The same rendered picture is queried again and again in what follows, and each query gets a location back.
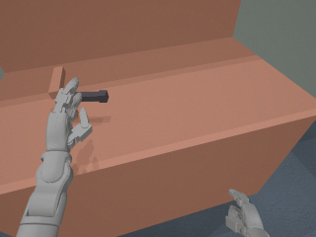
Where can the right robot forearm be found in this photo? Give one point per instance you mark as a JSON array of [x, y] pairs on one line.
[[256, 232]]

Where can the counter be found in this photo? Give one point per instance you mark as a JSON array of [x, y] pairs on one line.
[[192, 112]]

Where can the robot right hand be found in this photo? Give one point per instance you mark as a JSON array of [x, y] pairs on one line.
[[240, 220]]

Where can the tap lever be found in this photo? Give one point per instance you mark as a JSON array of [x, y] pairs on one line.
[[101, 96]]

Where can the robot left hand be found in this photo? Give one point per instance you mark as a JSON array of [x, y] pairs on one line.
[[59, 126]]

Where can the left robot forearm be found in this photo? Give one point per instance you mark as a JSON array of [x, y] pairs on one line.
[[45, 209]]

